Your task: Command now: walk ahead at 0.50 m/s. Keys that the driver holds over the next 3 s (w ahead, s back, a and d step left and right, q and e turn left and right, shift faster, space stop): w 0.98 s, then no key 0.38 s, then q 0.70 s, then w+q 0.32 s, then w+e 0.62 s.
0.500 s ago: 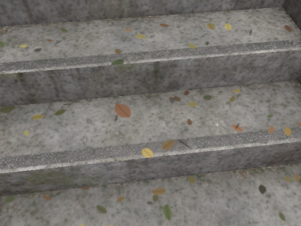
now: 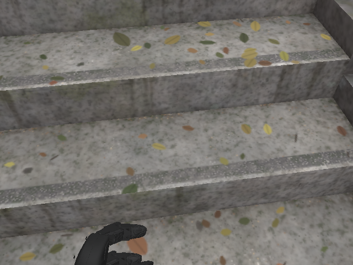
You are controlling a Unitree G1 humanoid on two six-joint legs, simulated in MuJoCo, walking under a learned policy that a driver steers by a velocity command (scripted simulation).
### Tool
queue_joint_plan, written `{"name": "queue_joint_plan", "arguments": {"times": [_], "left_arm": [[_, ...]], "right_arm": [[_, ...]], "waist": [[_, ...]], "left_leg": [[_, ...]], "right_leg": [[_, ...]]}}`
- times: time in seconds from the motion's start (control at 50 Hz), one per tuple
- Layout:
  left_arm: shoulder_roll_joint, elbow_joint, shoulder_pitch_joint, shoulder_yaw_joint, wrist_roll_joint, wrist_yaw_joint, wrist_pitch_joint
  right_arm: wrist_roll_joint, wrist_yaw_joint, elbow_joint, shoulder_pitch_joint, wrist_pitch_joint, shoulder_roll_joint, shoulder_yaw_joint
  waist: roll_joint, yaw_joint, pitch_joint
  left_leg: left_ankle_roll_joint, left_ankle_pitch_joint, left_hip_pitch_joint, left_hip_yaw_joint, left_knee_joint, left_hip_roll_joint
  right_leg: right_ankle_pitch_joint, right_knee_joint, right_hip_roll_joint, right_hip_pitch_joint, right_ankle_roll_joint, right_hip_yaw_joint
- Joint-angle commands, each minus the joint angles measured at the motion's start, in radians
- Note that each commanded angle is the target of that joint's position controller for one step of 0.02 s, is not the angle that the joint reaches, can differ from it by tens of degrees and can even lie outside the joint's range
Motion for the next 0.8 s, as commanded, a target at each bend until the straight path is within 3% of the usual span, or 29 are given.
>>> {"name": "queue_joint_plan", "arguments": {"times": [0.02, 0.04, 0.06, 0.08, 0.1, 0.14, 0.18, 0.2, 0.24, 0.26, 0.28, 0.32, 0.34, 0.38, 0.4, 0.42, 0.44, 0.46, 0.48, 0.5, 0.52, 0.54, 0.58, 0.62, 0.64, 0.68, 0.7, 0.76, 0.8], "left_arm": [[0.218, 0.124, 0.537, 0.071, -0.003, 0.033, 0.016], [0.262, 0.172, 0.700, 0.095, 0.048, 0.035, 0.010], [0.257, 0.236, 0.719, 0.097, 0.043, 0.043, -0.033], [0.207, 0.275, 0.613, 0.105, 0.029, 0.028, -0.065], [0.096, 0.294, 0.501, 0.086, 0.019, 0.006, -0.085], [-0.054, 0.341, 0.398, 0.033, 0.039, -0.021, -0.101], [-0.039, 0.314, 0.339, 0.038, 0.044, -0.020, -0.118], [-0.023, 0.307, 0.370, 0.038, 0.071, -0.012, -0.121], [0.000, 0.328, 0.451, 0.030, 0.111, 0.000, -0.122], [0.052, 0.339, 0.509, 0.032, 0.130, -0.008, -0.120], [0.093, 0.349, 0.585, 0.041, 0.130, -0.006, -0.122], [0.126, 0.307, 0.566, 0.036, 0.093, -0.034, -0.113], [0.156, 0.283, 0.542, 0.034, 0.054, -0.043, -0.124], [0.272, 0.297, 0.586, 0.060, 0.018, -0.049, -0.170], [0.290, 0.323, 0.632, 0.080, -0.005, -0.047, -0.180], [0.293, 0.360, 0.665, 0.097, -0.003, -0.050, -0.177], [0.296, 0.391, 0.697, 0.113, 0.022, -0.055, -0.166], [0.197, 0.395, 0.782, 0.106, 0.069, -0.063, -0.167], [0.183, 0.386, 0.769, 0.103, 0.074, -0.082, -0.154], [0.111, 0.342, 0.609, 0.096, 0.063, -0.089, -0.127], [0.119, 0.345, 0.542, 0.110, 0.016, -0.087, -0.121], [0.083, 0.307, 0.493, 0.103, 0.006, -0.056, -0.125], [0.072, 0.240, 0.387, 0.091, 0.007, -0.003, -0.128], [0.009, 0.199, 0.382, 0.057, 0.024, 0.016, -0.105], [0.023, 0.171, 0.391, 0.053, 0.028, 0.016, -0.086], [0.061, 0.123, 0.308, 0.047, 0.017, 0.009, -0.076], [0.042, 0.098, 0.245, 0.035, 0.008, 0.007, -0.075], [0.030, 0.008, 0.054, 0.000, -0.004, 0.021, -0.076], [0.076, -0.044, -0.052, 0.010, 0.007, 0.039, -0.060]], "right_arm": [[-0.028, 0.033, -0.054, 0.066, -0.008, -0.149, -0.042], [0.026, 0.042, -0.041, -0.051, 0.017, -0.099, -0.058], [0.051, 0.025, -0.073, -0.088, 0.024, -0.115, -0.069], [0.046, -0.002, -0.124, -0.155, 0.012, -0.071, -0.055], [0.036, -0.029, -0.160, -0.215, 0.016, -0.058, -0.051], [0.033, -0.059, -0.203, -0.206, 0.045, 0.000, -0.017], [0.044, -0.064, -0.235, -0.258, 0.063, 0.035, -0.003], [0.063, -0.066, -0.267, -0.329, 0.056, 0.037, 0.004], [0.067, -0.069, -0.333, -0.457, 0.045, 0.026, 0.026], [0.058, -0.071, -0.387, -0.544, 0.048, -0.014, 0.030], [0.068, -0.070, -0.411, -0.606, 0.050, -0.027, 0.031], [0.063, -0.072, -0.458, -0.730, 0.076, -0.057, 0.028], [0.054, -0.055, -0.431, -0.653, 0.085, -0.018, 0.034], [0.050, -0.050, -0.462, -0.646, 0.113, -0.069, 0.018], [0.040, -0.047, -0.482, -0.645, 0.121, -0.063, 0.021], [0.039, -0.050, -0.492, -0.593, 0.118, -0.052, 0.021], [0.039, -0.059, -0.481, -0.512, 0.109, -0.071, 0.009], [0.056, -0.075, -0.398, -0.375, 0.109, -0.113, -0.006], [0.067, -0.089, -0.347, -0.243, 0.112, -0.148, -0.019], [0.023, -0.101, -0.262, -0.028, 0.107, -0.213, -0.049], [0.004, -0.105, -0.237, 0.038, 0.083, -0.228, -0.059], [0.019, -0.109, -0.177, 0.033, 0.055, -0.187, -0.055], [0.031, -0.084, -0.116, -0.143, 0.038, -0.017, -0.023], [0.033, -0.087, -0.113, -0.299, 0.031, 0.074, 0.010], [0.026, -0.091, -0.103, -0.305, 0.015, 0.092, 0.017], [0.006, -0.087, -0.114, -0.337, -0.005, 0.059, 0.008], [-0.020, -0.094, -0.107, -0.284, -0.011, 0.035, 0.006], [-0.065, -0.107, -0.007, -0.035, 0.000, 0.027, 0.016], [-0.051, -0.088, 0.010, 0.061, -0.021, 0.009, 0.023]], "waist": [[-0.167, 0.245, -0.271], [-0.369, 0.312, -0.145], [-0.251, 0.248, -0.047], [-0.238, 0.165, 0.056], [-0.106, 0.099, 0.063], [-0.009, -0.026, 0.033], [-0.095, -0.088, 0.099], [-0.181, -0.078, 0.115], [-0.146, -0.061, 0.136], [-0.065, -0.034, 0.097], [-0.126, 0.013, 0.102], [-0.199, 0.027, 0.110], [-0.273, -0.015, 0.115], [-0.250, -0.050, 0.069], [-0.255, -0.041, 0.056], [-0.294, -0.053, 0.045], [-0.335, -0.054, -0.026], [-0.219, -0.013, -0.187], [-0.129, -0.072, -0.220], [0.097, -0.188, -0.119], [0.151, -0.188, -0.016], [0.142, -0.130, 0.033], [-0.122, -0.020, 0.058], [-0.155, 0.083, 0.031], [-0.147, 0.122, 0.047], [-0.166, 0.136, 0.070], [-0.058, 0.112, 0.099], [-0.087, 0.028, 0.136], [-0.080, -0.006, 0.094]], "left_leg": [[0.084, 1.153, -0.473, -0.157, 0.667, 0.046], [0.018, 0.201, -0.728, -0.237, 1.386, -0.165], [0.058, 0.186, -0.975, -0.405, 1.759, -0.191], [0.093, 0.177, -1.147, -0.417, 1.895, -0.198], [0.131, 0.157, -1.206, -0.410, 1.884, -0.200], [0.164, 0.163, -1.228, -0.331, 1.848, -0.114], [0.142, -0.029, -1.239, -0.210, 1.869, -0.064], [0.149, -0.116, -1.242, -0.143, 2.025, -0.069], [0.172, -0.068, -1.292, -0.107, 1.955, -0.040], [0.146, 0.077, -1.249, -0.087, 1.707, -0.010], [0.108, 0.130, -1.249, -0.058, 1.586, 0.017], [0.053, -0.026, -0.932, 0.041, 1.348, 0.028], [0.009, -0.039, -0.743, 0.084, 1.355, -0.012], [-0.025, -0.124, -0.742, 0.128, 1.143, -0.081], [-0.028, -0.257, -0.816, 0.146, 0.971, -0.114], [-0.005, -0.241, -0.819, 0.129, 0.826, -0.125], [0.032, -0.243, -0.736, 0.104, 0.799, -0.138], [0.126, -0.012, -0.368, -0.063, 0.830, -0.093], [0.175, -0.294, -0.180, -0.312, 0.622, -0.044], [0.260, -0.395, -0.021, -0.622, 0.309, 0.071], [0.256, -0.586, -0.113, -0.890, 0.150, 0.143], [0.226, -0.588, -0.159, -0.871, 0.163, 0.158], [0.178, -0.244, -0.215, -0.624, 0.214, 0.152], [0.129, -0.166, -0.282, -0.405, 0.189, 0.105], [0.109, -0.124, -0.305, -0.294, 0.159, 0.080], [0.084, -0.133, -0.417, -0.162, 0.074, 0.052], [0.093, -0.134, -0.453, -0.157, 0.026, 0.057], [0.091, -0.170, -0.188, -0.241, 0.003, 0.133], [0.090, -0.174, -0.162, -0.234, -0.053, 0.131]], "right_leg": [[0.134, -0.492, -0.117, 0.953, -0.235, 0.614], [0.148, -0.799, -0.271, 0.874, -0.367, 1.008], [-0.033, -0.840, -0.286, 0.853, -0.282, 1.056], [0.032, -0.778, -0.258, 0.803, -0.237, 0.890], [0.220, -0.758, -0.252, 0.770, -0.220, 0.751], [0.400, -0.776, -0.227, 0.686, -0.135, 0.487], [0.316, -0.870, -0.185, 0.556, -0.114, 0.331], [0.275, -0.916, -0.176, 0.490, -0.117, 0.310], [0.214, -0.944, -0.160, 0.448, -0.090, 0.274], [0.212, -0.952, -0.162, 0.463, -0.075, 0.257], [0.249, -0.972, -0.156, 0.499, -0.085, 0.250], [0.358, -1.174, -0.198, 0.345, -0.136, 0.212], [0.627, -1.199, -0.238, 0.292, -0.186, 0.214], [1.449, -1.062, -0.305, 0.610, -0.218, 0.202], [1.607, -0.986, -0.334, 0.852, -0.208, 0.213], [1.732, -0.912, -0.365, 1.028, -0.199, 0.227], [1.905, -0.795, -0.334, 1.090, -0.183, 0.177], [1.871, -0.622, -0.286, 0.859, -0.132, 0.193], [1.617, -0.472, -0.205, 0.613, -0.128, 0.238], [0.759, -0.111, -0.047, 0.239, -0.074, 0.273], [0.507, 0.436, 0.027, 0.020, -0.053, 0.420], [0.507, 0.721, 0.049, -0.130, -0.089, 0.496], [0.519, 0.862, 0.065, -0.258, -0.164, 0.518], [0.440, 0.877, -0.004, -0.307, -0.177, 0.468], [0.416, 0.859, -0.037, -0.332, -0.174, 0.401], [0.356, 0.713, -0.105, -0.275, -0.157, 0.273], [0.283, 0.839, -0.114, -0.280, -0.154, 0.230], [0.213, 0.886, -0.149, -0.613, -0.205, 0.279], [0.356, 0.588, -0.194, -0.543, -0.182, 0.205]]}}
Next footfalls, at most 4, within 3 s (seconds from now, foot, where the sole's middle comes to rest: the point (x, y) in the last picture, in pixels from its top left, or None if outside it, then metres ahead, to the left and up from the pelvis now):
0.42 left None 0.41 0.12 -0.49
0.94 right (221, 150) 0.71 -0.12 -0.33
1.40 left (149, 142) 0.74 0.10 -0.33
2.32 left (129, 168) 0.65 0.16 -0.33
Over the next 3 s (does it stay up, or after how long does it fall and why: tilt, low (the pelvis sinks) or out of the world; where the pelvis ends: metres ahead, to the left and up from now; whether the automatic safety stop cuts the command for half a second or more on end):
stays up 0.99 0.15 0.58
